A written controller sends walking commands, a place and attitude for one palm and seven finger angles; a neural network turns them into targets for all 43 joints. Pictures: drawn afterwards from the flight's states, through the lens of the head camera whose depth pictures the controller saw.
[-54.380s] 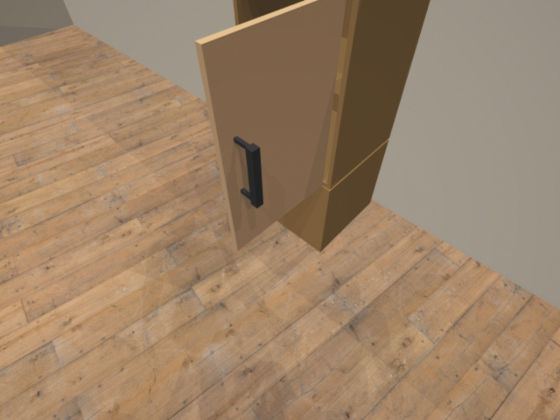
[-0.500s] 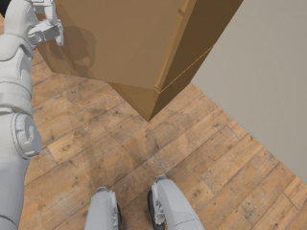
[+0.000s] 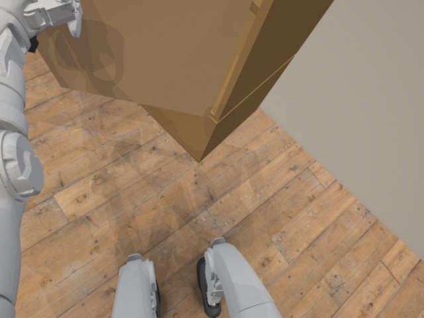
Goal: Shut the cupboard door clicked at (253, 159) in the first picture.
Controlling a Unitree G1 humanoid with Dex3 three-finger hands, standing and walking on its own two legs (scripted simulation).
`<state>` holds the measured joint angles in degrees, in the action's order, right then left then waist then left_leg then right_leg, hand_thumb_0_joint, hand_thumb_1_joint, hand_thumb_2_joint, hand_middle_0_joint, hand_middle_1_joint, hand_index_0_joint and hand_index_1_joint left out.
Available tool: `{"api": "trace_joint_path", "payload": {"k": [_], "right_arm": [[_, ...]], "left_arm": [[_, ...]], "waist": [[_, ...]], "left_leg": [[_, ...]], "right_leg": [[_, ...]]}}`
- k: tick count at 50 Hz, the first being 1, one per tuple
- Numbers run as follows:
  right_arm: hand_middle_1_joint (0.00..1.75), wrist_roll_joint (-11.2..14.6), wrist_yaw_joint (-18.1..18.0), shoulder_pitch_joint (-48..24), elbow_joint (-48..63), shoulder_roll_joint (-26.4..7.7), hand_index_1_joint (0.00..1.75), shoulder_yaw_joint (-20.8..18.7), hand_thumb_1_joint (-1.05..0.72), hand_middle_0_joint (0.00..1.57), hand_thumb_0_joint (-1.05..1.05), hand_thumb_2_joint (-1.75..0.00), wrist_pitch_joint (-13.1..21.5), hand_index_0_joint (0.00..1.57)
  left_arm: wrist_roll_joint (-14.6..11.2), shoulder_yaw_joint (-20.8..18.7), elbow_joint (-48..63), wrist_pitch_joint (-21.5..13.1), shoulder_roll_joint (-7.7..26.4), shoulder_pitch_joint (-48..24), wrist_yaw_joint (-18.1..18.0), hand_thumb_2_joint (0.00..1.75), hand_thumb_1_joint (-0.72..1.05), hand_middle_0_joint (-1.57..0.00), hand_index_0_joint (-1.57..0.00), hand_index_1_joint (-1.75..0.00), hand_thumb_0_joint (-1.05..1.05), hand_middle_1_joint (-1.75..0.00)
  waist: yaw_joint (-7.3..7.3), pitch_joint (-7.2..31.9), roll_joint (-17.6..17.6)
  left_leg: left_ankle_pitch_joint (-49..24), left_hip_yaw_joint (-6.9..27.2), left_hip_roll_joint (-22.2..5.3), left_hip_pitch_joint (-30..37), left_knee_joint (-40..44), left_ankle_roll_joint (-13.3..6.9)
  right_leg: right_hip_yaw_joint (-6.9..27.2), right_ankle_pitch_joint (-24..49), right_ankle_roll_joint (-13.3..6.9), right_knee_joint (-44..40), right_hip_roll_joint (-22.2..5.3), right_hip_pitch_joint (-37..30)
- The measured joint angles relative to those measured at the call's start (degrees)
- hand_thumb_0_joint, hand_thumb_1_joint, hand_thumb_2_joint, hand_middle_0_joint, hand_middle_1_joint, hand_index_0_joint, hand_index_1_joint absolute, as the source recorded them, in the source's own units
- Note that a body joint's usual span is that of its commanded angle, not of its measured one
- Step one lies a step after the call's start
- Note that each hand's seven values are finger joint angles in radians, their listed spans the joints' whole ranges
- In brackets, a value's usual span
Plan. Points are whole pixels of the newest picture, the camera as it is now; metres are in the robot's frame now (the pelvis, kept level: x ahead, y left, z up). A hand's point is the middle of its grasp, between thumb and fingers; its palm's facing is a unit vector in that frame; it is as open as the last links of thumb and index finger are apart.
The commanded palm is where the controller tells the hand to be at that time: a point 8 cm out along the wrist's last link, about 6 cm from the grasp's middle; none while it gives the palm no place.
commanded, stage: push the door shut along its arc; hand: left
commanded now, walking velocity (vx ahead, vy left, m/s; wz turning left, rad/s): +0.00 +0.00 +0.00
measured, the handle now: out of the picture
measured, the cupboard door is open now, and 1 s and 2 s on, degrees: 37 32 32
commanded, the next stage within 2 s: pull the fist back off the door in 0.02 s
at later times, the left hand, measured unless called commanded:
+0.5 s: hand (101, 5) +0.60 +0.10 +0.09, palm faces +0.07 -1.00 -0.02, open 3.1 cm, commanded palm +0.57 +0.13 +0.09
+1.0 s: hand (89, 46) +0.53 +0.12 +0.09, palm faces +0.06 -1.00 +0.00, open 3.2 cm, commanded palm +0.51 +0.15 +0.09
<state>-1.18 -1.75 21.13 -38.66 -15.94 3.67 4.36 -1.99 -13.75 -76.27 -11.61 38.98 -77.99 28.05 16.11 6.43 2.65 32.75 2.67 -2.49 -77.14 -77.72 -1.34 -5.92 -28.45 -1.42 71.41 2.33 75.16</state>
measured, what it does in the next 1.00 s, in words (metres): stands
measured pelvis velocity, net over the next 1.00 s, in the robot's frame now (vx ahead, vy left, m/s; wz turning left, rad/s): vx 0.02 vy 0.00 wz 0.04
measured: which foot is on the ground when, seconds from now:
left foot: down 0.00-1.00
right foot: down 0.00-1.00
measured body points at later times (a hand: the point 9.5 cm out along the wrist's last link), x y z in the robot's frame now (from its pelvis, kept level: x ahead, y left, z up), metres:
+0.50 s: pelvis -0.01 +0.00 +0.01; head +0.18 +0.02 +0.41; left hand +0.60 +0.15 +0.09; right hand -0.08 -0.22 -0.09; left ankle +0.01 +0.10 -0.60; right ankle +0.04 -0.11 -0.60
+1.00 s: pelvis +0.02 +0.00 +0.04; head +0.16 +0.02 +0.46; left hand +0.52 +0.17 +0.09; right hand +0.05 -0.28 -0.07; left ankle +0.01 +0.10 -0.60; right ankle +0.04 -0.11 -0.60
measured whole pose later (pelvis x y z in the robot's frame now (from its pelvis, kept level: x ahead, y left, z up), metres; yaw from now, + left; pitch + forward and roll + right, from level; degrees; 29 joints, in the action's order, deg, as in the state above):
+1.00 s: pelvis +0.02 +0.00 +0.04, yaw +2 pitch +26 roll -3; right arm -3.1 3.9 20.0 -36.2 -15.8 -1.0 -0.8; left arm -1.3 -14.2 -63.7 -28.4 15.5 -52.1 -2.8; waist 9.9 8.4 1.7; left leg 31.2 0.9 -1.1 -63.0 -68.3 -1.0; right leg -4.0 -28.2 -1.2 64.6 1.2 62.4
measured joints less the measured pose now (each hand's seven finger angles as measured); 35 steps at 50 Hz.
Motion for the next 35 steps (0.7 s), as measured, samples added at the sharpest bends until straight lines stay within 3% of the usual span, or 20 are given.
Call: {"api": "trace_joint_path", "payload": {"k": [7,8,13,16,18,21,28,35], "right_arm": [[0.30,-0.46,-0.13,-0.54,-1.23,0.01,0.30,-0.04,-0.90,0.20,0.00,-0.90,1.37,0.20],[0.30,-0.79,-0.05,-0.11,-0.86,0.01,0.30,-0.07,-0.90,0.20,0.00,-0.90,1.34,0.20],[0.30,-3.01,2.81,2.13,1.38,0.95,0.30,0.42,-0.90,0.20,0.00,-0.90,0.74,0.20],[0.30,-4.61,5.32,3.55,2.19,2.00,0.30,0.29,-0.90,0.20,0.00,-0.90,0.27,0.20],[0.30,-5.08,6.74,4.08,2.19,2.67,0.30,0.24,-0.90,0.20,0.00,-0.90,-0.57,0.20],[0.30,-4.74,7.74,4.64,1.77,3.48,0.30,0.39,-0.90,0.20,0.00,-0.90,-2.20,0.20],[0.30,-3.41,7.12,6.81,2.01,3.00,0.30,0.60,-0.90,0.20,0.00,-0.90,-3.68,0.20],[0.30,-2.99,7.06,7.22,2.74,1.50,0.30,-1.27,-0.90,0.20,0.00,-0.90,-4.30,0.20]], "left_arm": [[0.44,2.08,-0.19,1.12,0.31,-3.54,-0.85,0.99,0.97,-1.30,-1.30,-1.50,0.05,-1.50],[0.40,0.65,-0.09,1.57,-0.40,-3.71,-2.31,0.99,0.96,-1.30,-1.30,-1.50,0.05,-1.50],[0.17,-6.22,0.52,1.40,-6.19,-3.68,-20.82,0.95,0.86,-1.30,-1.30,-1.50,0.03,-1.50],[4.45,-7.21,3.01,-1.64,-8.92,-1.13,-31.15,0.93,0.84,-1.30,-1.30,-1.50,0.01,-1.50],[7.73,-6.73,3.20,-3.86,-9.30,0.60,-34.54,0.92,0.85,-1.30,-1.29,-1.50,0.01,-1.50],[9.30,-6.14,1.89,-5.10,-9.19,2.14,-34.85,0.92,0.88,-1.30,-1.29,-1.50,0.01,-1.50],[5.34,-10.09,-0.37,-5.73,-10.01,5.51,-31.14,0.91,0.90,-1.30,-1.30,-1.50,0.02,-1.50],[4.54,-9.39,3.54,-10.55,-11.91,12.92,-30.74,0.91,0.90,-1.30,-1.30,-1.50,0.02,-1.50]], "waist": [[1.02,-0.02,-0.18],[0.90,0.11,0.05],[0.70,0.22,0.51],[1.02,0.86,1.14],[1.39,0.93,1.56],[1.69,0.42,1.95],[1.28,0.67,2.45],[-0.96,1.22,1.50]], "left_leg": [[0.02,0.55,0.11,-2.77,-1.93,-0.09],[0.00,0.65,0.10,-3.21,-2.12,-0.10],[-0.60,0.48,0.16,-4.07,-1.83,-0.16],[-1.00,0.13,0.23,-4.18,-1.23,-0.13],[-1.07,-0.26,0.20,-3.58,-0.81,-0.13],[-1.23,-0.83,0.08,-1.72,0.33,-0.21],[-1.93,-2.04,-0.32,3.25,4.35,-0.16],[-1.70,-2.99,-0.34,7.13,6.57,0.03]], "right_leg": [[-0.55,0.05,0.03,1.49,-0.12,2.38],[-0.64,0.12,0.07,1.55,-0.10,2.74],[-0.47,0.79,0.38,1.20,-0.18,3.58],[-0.12,1.12,0.44,0.85,-0.25,3.90],[0.26,1.17,0.45,0.69,-0.24,3.53],[0.83,1.35,0.46,-0.09,-0.12,2.05],[2.08,2.14,0.40,-3.43,0.36,-2.13],[3.05,1.68,0.24,-4.66,0.44,-5.26]]}}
